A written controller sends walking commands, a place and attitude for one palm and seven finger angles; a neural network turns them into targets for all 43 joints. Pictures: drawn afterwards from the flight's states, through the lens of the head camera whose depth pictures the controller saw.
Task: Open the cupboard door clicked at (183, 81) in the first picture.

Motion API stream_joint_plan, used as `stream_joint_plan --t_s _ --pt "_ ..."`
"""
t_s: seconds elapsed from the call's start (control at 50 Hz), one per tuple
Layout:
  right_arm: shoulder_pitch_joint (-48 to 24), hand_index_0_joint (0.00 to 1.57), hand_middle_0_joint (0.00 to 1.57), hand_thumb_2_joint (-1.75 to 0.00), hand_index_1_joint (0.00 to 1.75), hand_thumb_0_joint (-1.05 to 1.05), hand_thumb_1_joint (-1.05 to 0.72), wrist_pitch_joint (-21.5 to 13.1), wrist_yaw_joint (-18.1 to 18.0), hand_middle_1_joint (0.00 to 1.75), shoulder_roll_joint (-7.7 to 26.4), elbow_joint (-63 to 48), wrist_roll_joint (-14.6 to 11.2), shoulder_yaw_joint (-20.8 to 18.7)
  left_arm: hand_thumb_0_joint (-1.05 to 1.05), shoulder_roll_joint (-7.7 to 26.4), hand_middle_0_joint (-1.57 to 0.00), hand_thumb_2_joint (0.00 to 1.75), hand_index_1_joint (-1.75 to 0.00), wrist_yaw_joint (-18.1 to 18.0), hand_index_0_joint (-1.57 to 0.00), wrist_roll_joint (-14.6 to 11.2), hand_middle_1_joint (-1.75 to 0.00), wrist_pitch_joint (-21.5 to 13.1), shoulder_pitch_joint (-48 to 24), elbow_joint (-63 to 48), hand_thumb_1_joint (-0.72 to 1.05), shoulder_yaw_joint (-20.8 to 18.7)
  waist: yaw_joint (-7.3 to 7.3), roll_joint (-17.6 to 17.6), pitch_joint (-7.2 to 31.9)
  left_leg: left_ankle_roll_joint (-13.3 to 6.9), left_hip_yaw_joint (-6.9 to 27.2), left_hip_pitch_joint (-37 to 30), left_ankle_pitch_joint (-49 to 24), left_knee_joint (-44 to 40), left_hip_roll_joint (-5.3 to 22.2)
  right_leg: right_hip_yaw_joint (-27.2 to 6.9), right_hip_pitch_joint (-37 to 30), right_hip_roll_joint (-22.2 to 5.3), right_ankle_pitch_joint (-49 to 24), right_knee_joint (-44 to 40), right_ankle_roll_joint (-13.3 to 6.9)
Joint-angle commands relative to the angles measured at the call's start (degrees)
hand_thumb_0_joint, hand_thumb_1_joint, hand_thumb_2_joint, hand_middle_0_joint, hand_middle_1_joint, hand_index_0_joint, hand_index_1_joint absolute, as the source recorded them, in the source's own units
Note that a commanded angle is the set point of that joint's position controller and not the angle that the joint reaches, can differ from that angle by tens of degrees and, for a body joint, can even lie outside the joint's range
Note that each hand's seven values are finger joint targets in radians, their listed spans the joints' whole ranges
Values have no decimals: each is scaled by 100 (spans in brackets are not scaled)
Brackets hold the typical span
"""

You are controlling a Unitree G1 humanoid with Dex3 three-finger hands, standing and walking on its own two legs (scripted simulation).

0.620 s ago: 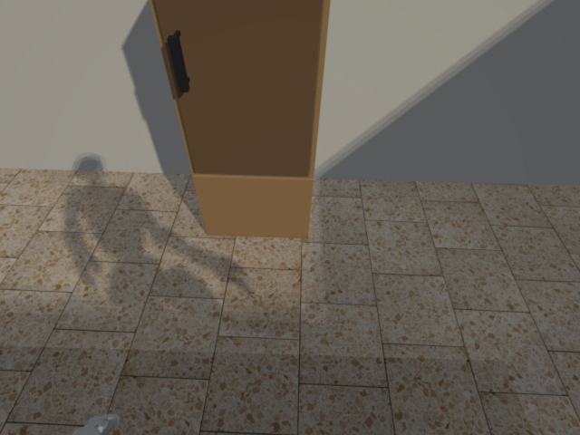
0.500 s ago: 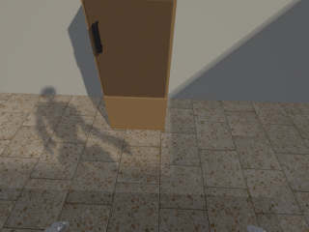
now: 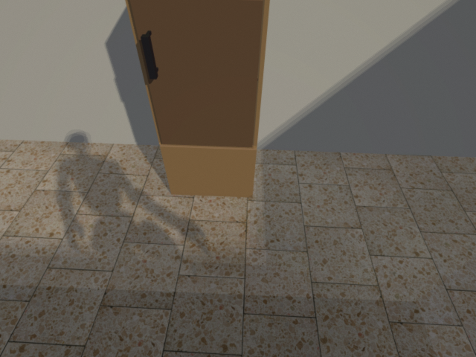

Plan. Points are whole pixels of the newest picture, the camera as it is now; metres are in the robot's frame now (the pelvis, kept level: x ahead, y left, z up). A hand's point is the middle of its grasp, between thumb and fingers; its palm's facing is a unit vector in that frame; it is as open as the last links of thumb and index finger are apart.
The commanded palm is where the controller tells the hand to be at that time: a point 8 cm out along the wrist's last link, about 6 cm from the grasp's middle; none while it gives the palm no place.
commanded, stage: stand and wait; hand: left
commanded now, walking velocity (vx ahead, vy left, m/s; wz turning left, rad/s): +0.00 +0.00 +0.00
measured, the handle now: (151, 55) +1.01 +0.36 +0.04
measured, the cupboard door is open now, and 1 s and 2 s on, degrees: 0 0 0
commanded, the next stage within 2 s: look at it before walking up in 0.42 s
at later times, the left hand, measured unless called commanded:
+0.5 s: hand out of the picture +0.06 +0.24 -0.15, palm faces -0.03 -0.94 -0.33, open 7.4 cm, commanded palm none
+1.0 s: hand out of the picture +0.08 +0.24 -0.15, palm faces -0.03 -0.94 -0.34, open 7.4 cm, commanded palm none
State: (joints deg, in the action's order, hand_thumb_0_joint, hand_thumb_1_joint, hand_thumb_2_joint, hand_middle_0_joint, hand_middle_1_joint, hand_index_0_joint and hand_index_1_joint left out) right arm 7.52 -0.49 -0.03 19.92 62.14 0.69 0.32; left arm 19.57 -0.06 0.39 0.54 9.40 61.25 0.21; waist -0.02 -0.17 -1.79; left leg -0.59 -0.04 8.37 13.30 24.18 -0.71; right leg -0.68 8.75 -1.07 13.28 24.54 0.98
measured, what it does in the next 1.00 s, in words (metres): stands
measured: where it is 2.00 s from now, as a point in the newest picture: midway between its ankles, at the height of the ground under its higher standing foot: outside the picture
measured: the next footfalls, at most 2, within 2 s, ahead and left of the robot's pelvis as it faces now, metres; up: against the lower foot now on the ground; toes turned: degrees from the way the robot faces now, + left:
left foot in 1.50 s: +0.12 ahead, +0.17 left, +0.00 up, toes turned +9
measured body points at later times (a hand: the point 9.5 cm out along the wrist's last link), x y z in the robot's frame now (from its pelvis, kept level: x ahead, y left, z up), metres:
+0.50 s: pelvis -0.01 -0.01 +0.00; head -0.01 -0.01 +0.45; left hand +0.06 +0.29 -0.13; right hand +0.06 -0.30 -0.13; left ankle +0.00 +0.11 -0.74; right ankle +0.00 -0.13 -0.74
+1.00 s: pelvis +0.00 -0.01 +0.00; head +0.00 -0.01 +0.45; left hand +0.08 +0.29 -0.13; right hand +0.08 -0.31 -0.13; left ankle +0.00 +0.11 -0.74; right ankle +0.00 -0.13 -0.74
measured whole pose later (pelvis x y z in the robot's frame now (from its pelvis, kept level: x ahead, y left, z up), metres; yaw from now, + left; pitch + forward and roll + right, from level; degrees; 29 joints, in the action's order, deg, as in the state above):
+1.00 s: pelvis +0.00 -0.01 +0.00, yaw +0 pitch -2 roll +0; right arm 6.2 -1.0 0.1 19.8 63.6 0.6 0.6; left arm 19.4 0.0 0.5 -0.2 7.8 62.4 0.3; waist 0.0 0.1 -1.7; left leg 0.2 -0.1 7.5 11.7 21.1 0.1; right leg -0.8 8.1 -0.3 11.7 21.8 0.4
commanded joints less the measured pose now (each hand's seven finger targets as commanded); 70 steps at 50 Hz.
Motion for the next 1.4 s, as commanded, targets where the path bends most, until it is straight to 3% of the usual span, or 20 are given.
stream_joint_plan --t_s 0.0,0.34,0.58,1.12,1.16,1.2,1.24,1.28,1.32,1.38 --pt "-385 20 20 -90 30 0 -90 -146 -68 30 1135 -374 -17 -256 0 1167 -20 90 -30 -64 -20 17 -30 -180 -372 -386 90 -219 13 36 285 -165 617 74 -670 -555 699 -504 -10 -567 -570 -471 -259" --pt "-283 20 20 -90 30 0 -90 -130 -42 30 1120 -219 -11 -249 0 1174 -20 90 -30 -52 -20 32 -30 -190 -383 -294 90 -212 5 -41 115 -125 642 152 -241 -671 682 -641 236 -568 55 -715 -265" --pt "-266 20 20 -90 30 0 -90 -151 -53 30 1114 -200 -24 -240 0 1165 -20 90 -30 -60 -20 25 -30 -216 -333 -275 90 -217 10 -1 377 -120 619 -17 -698 -599 736 -584 33 -590 -533 -630 -272" --pt "-401 20 20 -90 30 0 -90 -150 -69 30 1159 -215 -29 -233 0 1195 -20 90 -30 -72 -20 24 -30 -231 -378 -267 90 -212 9 2 402 -92 545 -270 -1207 -655 775 -540 -149 -596 -1235 -634 -258" --pt "-102 20 20 -90 30 0 -90 -67 -35 30 658 -111 -6 -116 0 750 -20 90 -30 -94 -20 36 -30 -162 -66 -146 90 -136 27 -25 544 -33 428 -195 -675 -468 678 -517 -250 -627 -609 -609 -209" --pt "101 20 20 -90 30 0 -90 28 -1 30 378 -92 43 -65 0 652 -20 90 -30 -77 -20 66 -30 -62 259 -83 90 -134 118 -284 134 3 234 407 459 -163 425 -859 -135 -770 946 -899 -292" --pt "162 20 20 -90 30 0 -90 83 16 30 306 -196 77 -86 0 909 -20 90 -30 -62 -20 91 -30 -27 556 -108 90 -258 264 -925 -263 73 -85 1333 1128 637 145 -1657 -260 -1348 2149 -1461 -639" --pt "56 20 20 -90 30 0 -90 77 38 30 404 -399 90 -163 0 1009 -20 90 -30 -87 -20 119 -30 -59 887 -164 90 -379 420 -1056 -524 46 -51 2091 1494 1751 310 -2260 -396 -1950 2280 -1714 -1087" --pt "111 20 20 -90 30 0 -90 8 83 30 339 -542 60 -226 0 976 -20 90 -30 -101 -20 134 -30 -180 923 -229 90 -447 341 -722 -509 9 94 2394 1362 2277 481 -2129 -543 -2152 1565 -1577 -1272" --pt "300 20 20 -90 30 0 -90 -30 172 30 69 -646 13 -236 0 847 -20 90 -30 -85 -20 162 -30 -263 787 -331 90 -475 168 -709 -430 42 -46 1909 1146 1828 558 -1242 -253 -1960 740 -1299 -1092"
